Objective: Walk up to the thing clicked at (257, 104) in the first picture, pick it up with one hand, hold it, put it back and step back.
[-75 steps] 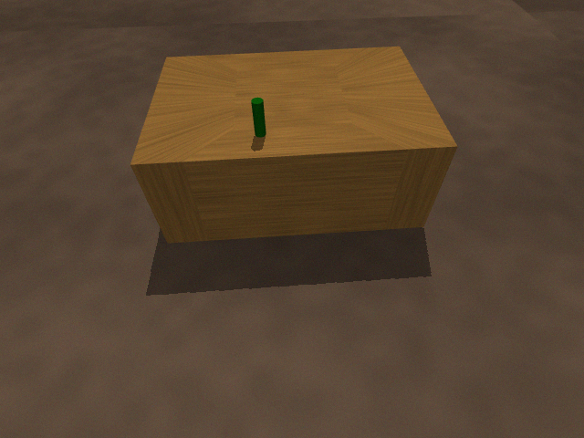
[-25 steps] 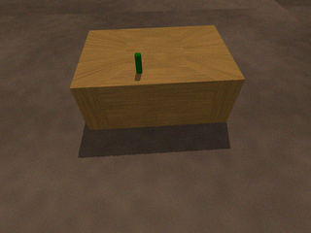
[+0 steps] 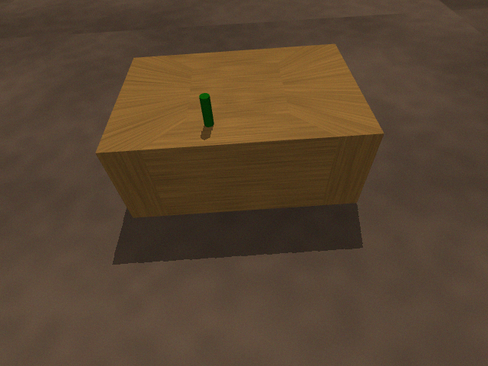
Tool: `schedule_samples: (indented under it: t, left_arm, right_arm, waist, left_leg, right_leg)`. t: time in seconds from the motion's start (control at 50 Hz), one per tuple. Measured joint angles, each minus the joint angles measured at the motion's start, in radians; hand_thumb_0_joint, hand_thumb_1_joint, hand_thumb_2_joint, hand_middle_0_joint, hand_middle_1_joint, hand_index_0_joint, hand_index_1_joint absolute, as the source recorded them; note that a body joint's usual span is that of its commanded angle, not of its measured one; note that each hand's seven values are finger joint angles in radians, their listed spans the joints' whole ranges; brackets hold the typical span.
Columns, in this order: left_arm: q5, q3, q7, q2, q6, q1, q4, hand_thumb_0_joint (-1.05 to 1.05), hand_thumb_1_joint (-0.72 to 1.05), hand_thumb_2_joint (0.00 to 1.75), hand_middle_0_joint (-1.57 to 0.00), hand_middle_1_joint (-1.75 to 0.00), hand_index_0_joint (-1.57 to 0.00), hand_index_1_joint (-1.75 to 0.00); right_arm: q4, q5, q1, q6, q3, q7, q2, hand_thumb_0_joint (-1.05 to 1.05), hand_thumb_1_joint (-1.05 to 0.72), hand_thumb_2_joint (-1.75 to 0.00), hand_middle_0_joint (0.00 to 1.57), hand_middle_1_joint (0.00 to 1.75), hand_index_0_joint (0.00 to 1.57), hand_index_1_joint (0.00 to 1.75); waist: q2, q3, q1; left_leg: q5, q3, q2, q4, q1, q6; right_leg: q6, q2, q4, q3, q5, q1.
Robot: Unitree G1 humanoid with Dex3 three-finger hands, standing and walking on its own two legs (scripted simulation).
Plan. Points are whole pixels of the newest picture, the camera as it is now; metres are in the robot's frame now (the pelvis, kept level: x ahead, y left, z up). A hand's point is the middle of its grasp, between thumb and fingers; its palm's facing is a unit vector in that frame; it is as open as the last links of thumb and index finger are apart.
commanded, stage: walk up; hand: left
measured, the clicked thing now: (206, 110) +1.08 +0.18 -0.24
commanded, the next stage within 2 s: none
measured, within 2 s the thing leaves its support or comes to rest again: neither
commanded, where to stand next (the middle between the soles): +0.64 -0.05 m, yaw +2 degrees
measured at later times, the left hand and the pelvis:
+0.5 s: hand (123, 322) +0.24 +0.27 -0.15, palm faces -0.04 -0.95 -0.32, open 7.4 cm; pelvis +0.19 +0.00 +0.01, yaw +0 degrees
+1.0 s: hand (165, 235) +0.42 +0.21 -0.12, palm faces +0.00 -0.92 -0.39, open 7.4 cm; pelvis +0.38 -0.07 +0.01, yaw +1 degrees
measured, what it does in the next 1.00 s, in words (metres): walks ahead: left foot, then right foot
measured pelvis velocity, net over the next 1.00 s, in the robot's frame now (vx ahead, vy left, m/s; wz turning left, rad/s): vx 0.38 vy -0.07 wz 0.02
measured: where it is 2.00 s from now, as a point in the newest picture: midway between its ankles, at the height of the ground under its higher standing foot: (275, 278)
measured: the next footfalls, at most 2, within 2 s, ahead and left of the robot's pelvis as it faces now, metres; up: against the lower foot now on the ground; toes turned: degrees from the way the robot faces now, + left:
left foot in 0.28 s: +0.25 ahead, +0.13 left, +0.00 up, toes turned +6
right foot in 0.68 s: +0.41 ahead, -0.18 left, +0.00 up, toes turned -4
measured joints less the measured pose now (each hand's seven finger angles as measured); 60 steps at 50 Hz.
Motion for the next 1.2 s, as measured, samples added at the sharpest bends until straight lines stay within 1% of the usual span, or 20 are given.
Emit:
schedule_samples:
  t: [0.04,0.08,0.16,0.24,0.28,0.3,0.34,0.38,0.42,0.54,0.66,0.68,0.72,0.78,0.82,0.94,1.02,1.1,1.14,1.2]
  left_arm:
    - [-0.008,-0.011,0.005,-0.017,0.001,0.024,-0.006,0.00,0.91,0.90,-0.20,-0.30,-0.20,-0.30]
    - [-0.012,-0.020,0.008,-0.028,0.001,0.049,-0.010,0.00,0.90,0.90,-0.20,-0.30,-0.20,-0.30]
    - [-0.014,-0.028,0.007,-0.028,0.000,0.087,-0.029,0.00,0.90,0.90,-0.21,-0.30,-0.21,-0.30]
    - [-0.013,-0.035,0.005,-0.011,0.003,0.111,-0.051,0.00,0.90,0.90,-0.21,-0.30,-0.21,-0.30]
    - [-0.013,-0.038,0.006,-0.001,0.008,0.123,-0.059,0.00,0.90,0.90,-0.21,-0.30,-0.21,-0.30]
    - [-0.015,-0.039,0.010,0.003,0.011,0.125,-0.059,0.00,0.90,0.90,-0.21,-0.30,-0.21,-0.30]
    - [-0.020,-0.040,0.020,-0.004,0.026,0.115,-0.050,0.00,0.90,0.90,-0.20,-0.30,-0.20,-0.30]
    - [-0.024,-0.049,0.024,0.000,0.033,0.105,-0.043,0.01,0.90,0.90,-0.20,-0.30,-0.20,-0.30]
    - [-0.027,-0.048,0.021,0.007,0.029,0.097,-0.045,0.01,0.91,0.90,-0.20,-0.30,-0.20,-0.30]
    - [-0.016,-0.034,-0.007,0.019,0.025,0.073,-0.064,0.00,0.91,0.90,-0.20,-0.30,-0.20,-0.30]
    - [-0.011,-0.020,-0.023,0.025,0.018,0.050,-0.066,0.00,0.91,0.90,-0.20,-0.30,-0.20,-0.30]
    - [-0.009,-0.017,-0.022,0.028,0.011,0.050,-0.069,0.00,0.91,0.90,-0.20,-0.30,-0.20,-0.30]
    - [-0.007,-0.009,-0.012,0.018,-0.007,0.036,-0.076,0.00,0.91,0.90,-0.20,-0.30,-0.20,-0.30]
    - [-0.021,-0.020,0.002,-0.001,-0.022,0.034,-0.099,0.00,0.91,0.90,-0.20,-0.30,-0.20,-0.30]
    - [-0.028,-0.032,0.009,-0.018,-0.022,0.044,-0.104,0.00,0.91,0.90,-0.20,-0.30,-0.20,-0.30]
    - [-0.021,-0.045,0.015,-0.025,-0.019,0.090,-0.114,0.00,0.90,0.90,-0.21,-0.30,-0.21,-0.30]
    - [-0.019,-0.046,0.015,-0.010,-0.017,0.116,-0.123,0.00,0.90,0.90,-0.21,-0.30,-0.21,-0.30]
    - [-0.023,-0.051,0.018,0.008,-0.004,0.143,-0.123,0.00,0.90,0.90,-0.21,-0.30,-0.21,-0.30]
    - [-0.028,-0.051,0.026,0.009,0.010,0.141,-0.107,0.00,0.90,0.90,-0.21,-0.30,-0.21,-0.30]
    - [-0.030,-0.060,0.034,0.004,0.030,0.123,-0.081,0.00,0.90,0.90,-0.20,-0.30,-0.20,-0.30]
  right_arm:
    - [-0.012,0.008,-0.009,-0.012,0.003,0.006,-0.007,0.01,-0.91,-0.90,0.20,0.29,0.20,0.30]
    - [-0.033,0.011,-0.016,-0.024,0.004,0.016,-0.008,0.01,-0.91,-0.90,0.20,0.29,0.20,0.30]
    - [-0.073,0.005,-0.034,-0.030,0.005,0.035,0.008,0.01,-0.91,-0.90,0.20,0.29,0.20,0.30]
    - [-0.101,0.001,-0.057,-0.035,0.009,0.044,0.030,0.01,-0.91,-0.90,0.20,0.29,0.20,0.30]
    - [-0.119,0.001,-0.061,-0.048,0.009,0.043,0.036,0.00,-0.90,-0.90,0.20,0.29,0.20,0.30]
    - [-0.129,-0.003,-0.069,-0.059,0.007,0.039,0.041,0.00,-0.90,-0.90,0.20,0.29,0.20,0.30]
    - [-0.158,-0.002,-0.075,-0.076,0.007,0.028,0.048,0.00,-0.90,-0.90,0.20,0.29,0.20,0.30]
    - [-0.178,0.013,-0.068,-0.082,0.015,0.022,0.061,0.00,-0.90,-0.90,0.20,0.30,0.21,0.30]
    - [-0.189,0.020,-0.053,-0.082,0.024,0.016,0.069,0.00,-0.90,-0.90,0.20,0.30,0.21,0.30]
    - [-0.197,0.014,0.003,-0.084,0.033,0.017,0.052,0.00,-0.90,-0.90,0.20,0.30,0.21,0.30]
    - [-0.184,0.017,0.054,-0.066,0.023,0.018,0.009,0.00,-0.90,-0.90,0.20,0.30,0.21,0.30]
    - [-0.181,0.016,0.062,-0.061,0.021,0.017,0.003,0.00,-0.90,-0.90,0.20,0.30,0.21,0.30]
    - [-0.165,0.019,0.062,-0.046,0.016,0.008,-0.008,0.01,-0.90,-0.90,0.20,0.30,0.21,0.30]
    - [-0.138,0.025,0.036,-0.026,0.023,-0.002,-0.006,0.01,-0.90,-0.90,0.20,0.30,0.20,0.30]
    - [-0.134,0.032,0.020,-0.029,0.026,-0.001,-0.008,0.01,-0.90,-0.90,0.20,0.29,0.20,0.30]
    - [-0.152,0.018,-0.006,-0.039,0.029,0.026,0.011,0.01,-0.91,-0.90,0.20,0.29,0.20,0.30]
    - [-0.153,0.011,-0.019,-0.038,0.028,0.033,0.028,0.01,-0.91,-0.90,0.20,0.29,0.20,0.30]
    - [-0.163,0.009,-0.028,-0.055,0.025,0.033,0.037,0.01,-0.90,-0.90,0.20,0.29,0.20,0.30]
    - [-0.178,0.002,-0.041,-0.069,0.023,0.026,0.046,0.01,-0.90,-0.90,0.20,0.30,0.20,0.30]
    - [-0.205,0.019,-0.036,-0.079,0.028,0.018,0.053,0.00,-0.90,-0.90,0.20,0.30,0.20,0.30]
  waist:
    - [0.011,-0.001,0.009]
    - [0.016,-0.003,0.018]
    - [0.004,0.005,0.030]
    - [-0.026,0.014,0.044]
    - [-0.048,0.013,0.044]
    - [-0.072,0.021,0.045]
    - [-0.086,0.031,0.030]
    - [-0.099,0.028,0.017]
    - [-0.111,0.022,0.011]
    - [-0.102,0.012,-0.003]
    - [-0.055,-0.006,-0.024]
    - [-0.046,-0.011,-0.024]
    - [0.000,-0.003,-0.021]
    - [0.005,0.007,0.002]
    - [0.017,0.007,0.010]
    - [0.009,0.004,0.024]
    - [-0.013,0.012,0.039]
    - [-0.047,0.012,0.041]
    - [-0.082,0.023,0.036]
    - [-0.088,0.023,0.014]
  left_leg:
    - [0.060,0.021,-0.004,0.057,-0.075,0.001]
    - [0.105,0.038,0.003,0.028,-0.129,-0.008]
    - [0.146,0.066,0.031,-0.154,-0.181,-0.032]
    - [0.229,0.101,0.050,-0.334,-0.164,-0.029]
    - [0.287,0.124,0.038,-0.410,-0.120,-0.015]
    - [0.316,0.141,0.023,-0.400,-0.110,-0.011]
    - [0.262,0.152,0.014,-0.347,-0.104,-0.007]
    - [0.233,0.159,0.012,-0.358,-0.067,-0.004]
    - [0.227,0.167,0.010,-0.398,-0.020,-0.007]
    - [0.197,0.178,0.019,-0.483,0.088,-0.017]
    - [0.096,0.171,0.047,-0.444,0.147,-0.054]
    - [0.062,0.166,0.058,-0.408,0.147,-0.057]
    - [0.006,0.121,0.091,-0.238,0.098,-0.026]
    - [-0.005,0.069,0.026,0.064,-0.032,-0.005]
    - [0.038,0.069,0.014,0.118,-0.102,-0.002]
    - [0.128,0.106,0.044,-0.109,-0.196,-0.025]
    - [0.200,0.121,0.049,-0.279,-0.185,-0.021]
    - [0.289,0.153,0.020,-0.418,-0.109,-0.001]
    - [0.278,0.173,0.000,-0.376,-0.098,0.000]
    - [0.233,0.170,0.005,-0.366,-0.064,0.004]
  right_leg:
    - [-0.008,0.009,-0.062,-0.009,0.008,0.053]
    - [-0.012,0.018,-0.119,-0.015,0.018,0.101]
    - [-0.017,0.031,-0.175,-0.031,0.000,0.169]
    - [-0.004,0.032,-0.147,-0.042,-0.068,0.205]
    - [0.003,0.016,-0.072,-0.041,-0.138,0.201]
    - [-0.007,-0.006,0.019,-0.029,-0.175,0.175]
    - [-0.029,0.013,0.276,0.041,-0.212,0.076]
    - [-0.039,0.036,0.463,0.085,-0.185,-0.024]
    - [-0.036,0.023,0.514,0.094,-0.137,-0.105]
    - [0.002,-0.063,0.283,0.065,-0.043,-0.220]
    - [-0.010,-0.073,0.041,0.032,0.075,-0.173]
    - [-0.011,-0.063,0.011,0.022,0.090,-0.147]
    - [0.002,-0.030,0.057,-0.010,0.074,-0.134]
    - [-0.008,-0.032,0.075,-0.012,0.023,-0.104]
    - [-0.014,-0.027,0.028,-0.017,0.024,-0.061]
    - [-0.026,-0.008,-0.077,-0.036,0.015,0.035]
    - [-0.016,-0.001,-0.073,-0.050,-0.033,0.080]
    - [0.002,-0.016,0.015,-0.055,-0.133,0.101]
    - [-0.017,-0.035,0.183,-0.015,-0.170,0.050]
    - [-0.034,0.006,0.454,0.044,-0.185,-0.075]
